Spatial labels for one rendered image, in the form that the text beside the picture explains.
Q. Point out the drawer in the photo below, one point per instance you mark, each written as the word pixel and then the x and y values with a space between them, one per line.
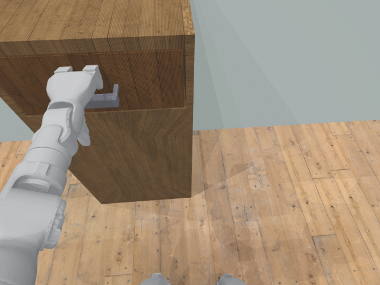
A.
pixel 147 79

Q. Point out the robot left hand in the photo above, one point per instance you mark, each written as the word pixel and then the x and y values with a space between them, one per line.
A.
pixel 79 86

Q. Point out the robot right shin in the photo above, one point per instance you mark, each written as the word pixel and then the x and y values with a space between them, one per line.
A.
pixel 225 276

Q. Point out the robot shin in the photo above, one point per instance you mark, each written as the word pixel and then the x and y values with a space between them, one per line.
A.
pixel 157 275
pixel 225 276

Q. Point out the cabinet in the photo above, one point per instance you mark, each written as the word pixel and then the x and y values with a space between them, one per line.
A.
pixel 134 155

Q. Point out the handle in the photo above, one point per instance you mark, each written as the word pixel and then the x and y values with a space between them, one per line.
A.
pixel 104 100

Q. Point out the robot left shin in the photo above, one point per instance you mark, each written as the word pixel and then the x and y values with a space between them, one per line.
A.
pixel 157 275

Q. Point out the robot left upper arm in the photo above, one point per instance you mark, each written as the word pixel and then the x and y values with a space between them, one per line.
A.
pixel 29 222

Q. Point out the robot left forearm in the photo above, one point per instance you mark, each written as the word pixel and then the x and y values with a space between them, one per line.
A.
pixel 48 158

